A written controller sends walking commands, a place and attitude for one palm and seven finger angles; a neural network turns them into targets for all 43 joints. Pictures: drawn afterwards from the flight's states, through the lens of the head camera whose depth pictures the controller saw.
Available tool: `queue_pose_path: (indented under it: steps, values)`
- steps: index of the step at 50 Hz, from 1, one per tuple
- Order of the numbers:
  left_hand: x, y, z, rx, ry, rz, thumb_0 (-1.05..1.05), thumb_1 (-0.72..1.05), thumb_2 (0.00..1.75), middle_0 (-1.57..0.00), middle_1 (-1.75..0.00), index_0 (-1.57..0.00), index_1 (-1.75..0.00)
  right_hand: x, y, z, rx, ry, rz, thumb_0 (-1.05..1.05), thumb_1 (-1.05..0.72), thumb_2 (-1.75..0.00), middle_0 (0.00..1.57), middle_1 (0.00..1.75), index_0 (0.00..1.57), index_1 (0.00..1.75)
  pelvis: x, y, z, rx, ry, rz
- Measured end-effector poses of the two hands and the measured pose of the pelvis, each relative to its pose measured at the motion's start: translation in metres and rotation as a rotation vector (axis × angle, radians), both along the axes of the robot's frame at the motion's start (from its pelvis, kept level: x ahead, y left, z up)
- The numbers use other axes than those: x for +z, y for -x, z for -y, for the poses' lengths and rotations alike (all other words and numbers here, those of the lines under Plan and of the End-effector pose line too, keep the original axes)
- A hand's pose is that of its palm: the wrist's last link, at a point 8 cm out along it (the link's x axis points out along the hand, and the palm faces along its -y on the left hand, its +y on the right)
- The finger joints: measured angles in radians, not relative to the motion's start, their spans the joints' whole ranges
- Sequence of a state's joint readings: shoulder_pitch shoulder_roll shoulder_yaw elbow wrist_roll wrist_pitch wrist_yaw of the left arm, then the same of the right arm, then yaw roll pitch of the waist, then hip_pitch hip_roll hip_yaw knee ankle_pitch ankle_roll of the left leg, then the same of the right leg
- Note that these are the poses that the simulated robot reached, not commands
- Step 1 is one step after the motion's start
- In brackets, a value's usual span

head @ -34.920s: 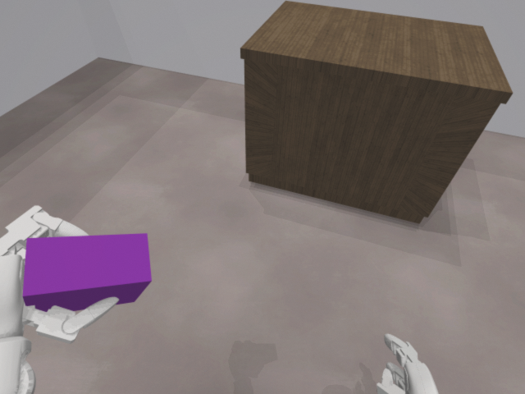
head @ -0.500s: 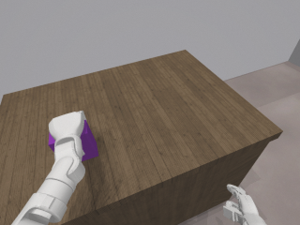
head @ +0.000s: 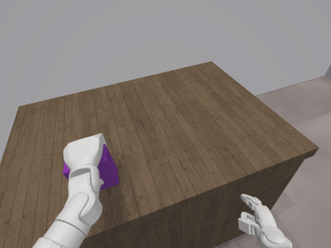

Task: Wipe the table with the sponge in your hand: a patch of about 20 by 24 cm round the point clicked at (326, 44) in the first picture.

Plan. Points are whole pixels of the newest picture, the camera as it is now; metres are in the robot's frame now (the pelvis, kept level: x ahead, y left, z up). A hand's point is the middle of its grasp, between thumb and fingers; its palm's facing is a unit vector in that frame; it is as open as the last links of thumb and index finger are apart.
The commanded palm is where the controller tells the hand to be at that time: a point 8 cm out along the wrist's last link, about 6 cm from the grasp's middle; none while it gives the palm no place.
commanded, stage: wipe back along the middle lane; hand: left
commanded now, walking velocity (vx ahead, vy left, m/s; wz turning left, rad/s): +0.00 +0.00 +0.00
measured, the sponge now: (95, 174) +0.29 +0.24 +0.02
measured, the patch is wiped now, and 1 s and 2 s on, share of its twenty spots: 0.65 0.80 0.90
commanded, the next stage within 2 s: slide across to the third lane in 0.46 s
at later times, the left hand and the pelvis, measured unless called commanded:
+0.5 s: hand (97, 178) +0.25 +0.21 +0.07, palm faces +0.08 -0.11 -0.99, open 10.1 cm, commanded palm +0.20 +0.19 +0.10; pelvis -0.01 -0.01 +0.00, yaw -1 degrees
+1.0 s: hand (109, 178) +0.26 +0.18 +0.07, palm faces +0.02 -0.08 -1.00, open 10.0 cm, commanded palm +0.22 +0.15 +0.12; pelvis -0.02 -0.02 +0.00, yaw +0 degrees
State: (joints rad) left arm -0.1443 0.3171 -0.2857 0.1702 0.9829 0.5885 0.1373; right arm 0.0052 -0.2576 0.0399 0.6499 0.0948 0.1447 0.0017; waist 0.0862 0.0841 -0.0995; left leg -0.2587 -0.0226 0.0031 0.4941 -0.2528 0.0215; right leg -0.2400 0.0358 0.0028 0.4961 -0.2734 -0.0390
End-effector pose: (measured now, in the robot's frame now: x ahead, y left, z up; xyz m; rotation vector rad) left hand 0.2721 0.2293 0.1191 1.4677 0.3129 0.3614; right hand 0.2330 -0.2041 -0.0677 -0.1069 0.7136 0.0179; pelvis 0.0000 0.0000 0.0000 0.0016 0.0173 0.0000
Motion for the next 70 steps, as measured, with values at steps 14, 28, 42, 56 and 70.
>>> queue_pose_path:
  steps: [14,28,42,56,70]
  values:
    - [0.0,0.023,0.016,-0.018,0.008,0.019,0.01,-0.47,1.06,-0.67,-1.42,-0.7,-1.4,0.002,-0.002,-0.001,0.019,-0.023,0.011,0.01,-0.9,-0.9,0.2,0.3,0.18,0.3,-0.002,0.004,0.001,-0.002,-0.003,0.024]
    - [0.002,0.048,0.029,-0.01,0.046,0.037,0.01,-0.47,1.06,-0.66,-1.42,-0.7,-1.4,0.005,-0.001,0.004,0.042,-0.047,0.032,0.01,-0.9,-0.9,0.2,0.3,0.18,0.3,-0.002,0.007,0.013,-0.01,-0.008,0.049]
    - [0.002,0.044,0.044,-0.029,0.032,-0.014,0.0,-0.49,1.06,-0.69,-1.39,-0.72,-1.37,0.006,-0.003,0.011,0.049,-0.034,0.062,0.01,-0.9,-0.9,0.2,0.3,0.21,0.31,-0.001,0.015,0.022,-0.001,-0.01,0.061]
    - [0.001,0.03,0.063,-0.076,0.026,-0.005,-0.02,-0.5,1.07,-0.7,-1.38,-0.74,-1.33,0.005,-0.001,0.008,0.052,-0.046,0.071,0.01,-0.9,-0.9,0.2,0.3,0.19,0.3,-0.001,0.019,0.024,0.008,-0.011,0.057]
    - [0.001,0.015,0.087,-0.106,0.018,0.005,-0.02,-0.51,1.07,-0.7,-1.38,-0.75,-1.33,0.006,0.001,0.005,0.062,-0.063,0.063,0.01,-0.9,-0.9,0.2,0.3,0.18,0.3,-0.003,0.023,0.023,0.013,-0.014,0.051]
